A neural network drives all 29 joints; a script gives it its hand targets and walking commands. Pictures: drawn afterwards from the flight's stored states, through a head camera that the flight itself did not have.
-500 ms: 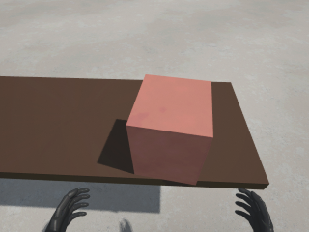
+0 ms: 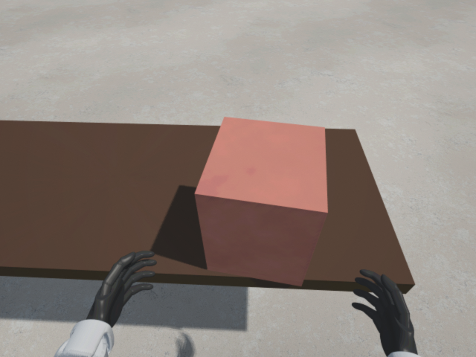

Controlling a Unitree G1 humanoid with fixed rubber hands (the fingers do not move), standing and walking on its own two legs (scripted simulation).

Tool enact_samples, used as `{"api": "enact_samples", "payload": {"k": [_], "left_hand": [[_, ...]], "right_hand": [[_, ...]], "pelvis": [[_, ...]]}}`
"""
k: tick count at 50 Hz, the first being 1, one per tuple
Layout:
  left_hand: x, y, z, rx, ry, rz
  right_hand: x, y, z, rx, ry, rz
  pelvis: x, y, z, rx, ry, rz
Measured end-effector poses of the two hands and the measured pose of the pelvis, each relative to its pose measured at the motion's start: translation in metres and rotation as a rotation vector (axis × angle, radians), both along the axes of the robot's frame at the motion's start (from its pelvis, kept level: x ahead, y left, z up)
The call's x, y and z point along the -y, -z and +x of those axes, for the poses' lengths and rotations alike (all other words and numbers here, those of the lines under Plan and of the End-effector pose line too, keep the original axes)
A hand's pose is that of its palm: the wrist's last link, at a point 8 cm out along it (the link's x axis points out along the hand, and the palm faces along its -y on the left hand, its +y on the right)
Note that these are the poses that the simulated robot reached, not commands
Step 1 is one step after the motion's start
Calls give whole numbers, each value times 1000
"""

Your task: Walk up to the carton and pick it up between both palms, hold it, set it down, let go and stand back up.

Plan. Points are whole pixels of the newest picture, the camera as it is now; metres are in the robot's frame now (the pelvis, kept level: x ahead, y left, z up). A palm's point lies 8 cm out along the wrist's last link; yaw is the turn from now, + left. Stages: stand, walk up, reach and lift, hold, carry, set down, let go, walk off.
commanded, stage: reach and lift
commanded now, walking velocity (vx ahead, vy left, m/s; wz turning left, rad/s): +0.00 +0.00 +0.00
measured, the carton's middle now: (263, 202) +0.43 -0.02 +0.01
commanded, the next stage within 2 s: none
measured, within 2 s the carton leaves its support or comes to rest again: neither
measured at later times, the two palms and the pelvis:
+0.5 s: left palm (115, 231) +0.30 +0.22 +0.09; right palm (384, 258) +0.27 -0.19 +0.08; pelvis +0.01 +0.00 +0.00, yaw +0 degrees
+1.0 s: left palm (125, 178) +0.37 +0.21 +0.14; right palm (374, 203) +0.35 -0.19 +0.11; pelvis +0.01 +0.00 +0.00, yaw +0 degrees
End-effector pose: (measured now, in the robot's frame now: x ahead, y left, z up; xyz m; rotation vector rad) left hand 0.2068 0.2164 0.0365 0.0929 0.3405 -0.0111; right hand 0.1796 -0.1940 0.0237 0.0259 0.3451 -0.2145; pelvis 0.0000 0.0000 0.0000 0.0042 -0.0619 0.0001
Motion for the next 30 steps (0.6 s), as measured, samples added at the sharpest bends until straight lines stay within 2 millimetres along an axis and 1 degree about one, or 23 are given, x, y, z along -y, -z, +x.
{"api": "enact_samples", "payload": {"k": [4,11,22,30], "left_hand": [[2,-8,15,11,0,3],[8,-23,44,20,12,8],[-3,-50,84,46,-34,9],[-2,-65,107,48,-25,-6]], "right_hand": [[2,-8,11,17,-22,-16],[-2,-24,42,63,-53,-12],[-3,-46,81,105,-63,-15],[-6,-67,106,148,-85,-17]], "pelvis": [[0,0,0,0,0,0],[1,0,2,-2,0,1],[0,-1,7,-12,0,0],[0,-1,7,-12,0,0]]}}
